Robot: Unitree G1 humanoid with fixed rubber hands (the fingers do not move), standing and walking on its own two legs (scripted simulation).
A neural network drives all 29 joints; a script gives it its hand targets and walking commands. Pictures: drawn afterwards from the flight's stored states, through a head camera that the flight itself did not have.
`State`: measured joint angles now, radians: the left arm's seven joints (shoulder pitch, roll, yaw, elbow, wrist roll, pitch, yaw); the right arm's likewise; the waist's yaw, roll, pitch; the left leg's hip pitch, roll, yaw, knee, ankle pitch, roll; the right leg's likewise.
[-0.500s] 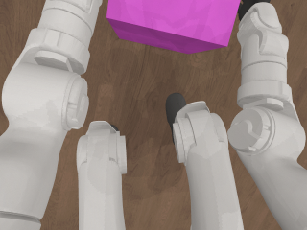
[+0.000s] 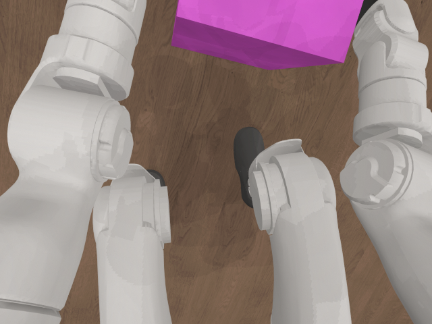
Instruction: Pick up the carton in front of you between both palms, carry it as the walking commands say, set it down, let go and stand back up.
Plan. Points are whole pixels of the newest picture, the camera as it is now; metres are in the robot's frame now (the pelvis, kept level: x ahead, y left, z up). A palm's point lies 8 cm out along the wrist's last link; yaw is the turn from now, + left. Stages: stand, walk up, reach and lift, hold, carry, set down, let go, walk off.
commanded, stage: set down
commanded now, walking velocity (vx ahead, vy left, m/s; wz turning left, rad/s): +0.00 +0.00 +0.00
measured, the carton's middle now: out of the picture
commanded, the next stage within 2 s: let go in 1.48 s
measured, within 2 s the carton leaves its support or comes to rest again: neither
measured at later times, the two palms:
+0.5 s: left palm out of the picture +0.61 +0.07 -0.19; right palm (386, 5) +0.49 -0.29 -0.18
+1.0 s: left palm out of the picture +0.63 +0.07 -0.02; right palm out of the picture +0.49 -0.29 -0.02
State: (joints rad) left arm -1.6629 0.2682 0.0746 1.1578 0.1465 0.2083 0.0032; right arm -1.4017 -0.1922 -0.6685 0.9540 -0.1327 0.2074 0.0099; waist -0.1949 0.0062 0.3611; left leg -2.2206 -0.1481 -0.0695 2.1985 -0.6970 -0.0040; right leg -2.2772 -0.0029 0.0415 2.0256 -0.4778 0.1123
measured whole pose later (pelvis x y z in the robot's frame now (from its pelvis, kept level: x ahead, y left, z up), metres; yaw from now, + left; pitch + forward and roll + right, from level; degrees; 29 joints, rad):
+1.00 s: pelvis -0.01 -0.02 +0.09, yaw +0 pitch +45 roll -2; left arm -1.65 0.52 -0.01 1.17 -0.02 0.27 -0.05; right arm -1.28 -0.13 -0.43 0.73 0.09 0.24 -0.18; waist -0.24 0.05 0.15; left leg -2.05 -0.04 -0.04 1.86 -0.61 -0.01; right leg -2.13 0.01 0.03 1.72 -0.39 0.05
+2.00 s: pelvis +0.07 -0.04 +0.33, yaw +3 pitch +30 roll +2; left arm -0.54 0.10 0.22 0.60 0.14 0.15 0.13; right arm -0.35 -0.17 -0.18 0.50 -0.05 0.13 0.13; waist -0.15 -0.01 -0.03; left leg -0.99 -0.04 -0.09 0.81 -0.34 -0.04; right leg -1.09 0.00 0.01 0.79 -0.21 -0.01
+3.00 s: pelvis +0.12 -0.02 +0.38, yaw +0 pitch -3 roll -1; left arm 0.21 0.20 0.02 0.48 -0.01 0.08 -0.03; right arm 0.23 -0.23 -0.03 0.38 -0.01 0.20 0.01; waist 0.00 0.02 0.06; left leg -0.07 0.00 -0.05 0.47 -0.35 0.00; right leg -0.19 0.03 0.05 0.48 -0.23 0.01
